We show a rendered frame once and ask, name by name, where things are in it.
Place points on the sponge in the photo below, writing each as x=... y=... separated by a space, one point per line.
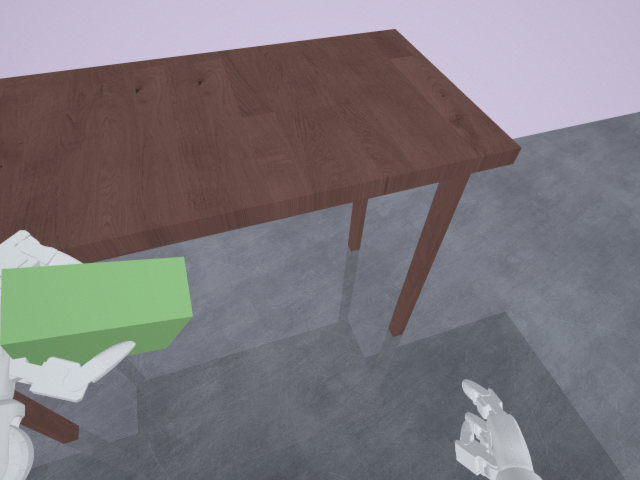
x=76 y=311

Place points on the robot left forearm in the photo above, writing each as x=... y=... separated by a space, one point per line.
x=16 y=448

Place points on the table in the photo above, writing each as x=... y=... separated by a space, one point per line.
x=107 y=161

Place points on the robot left hand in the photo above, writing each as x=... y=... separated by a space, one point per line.
x=57 y=378

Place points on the robot right hand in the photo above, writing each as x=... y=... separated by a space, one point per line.
x=502 y=444

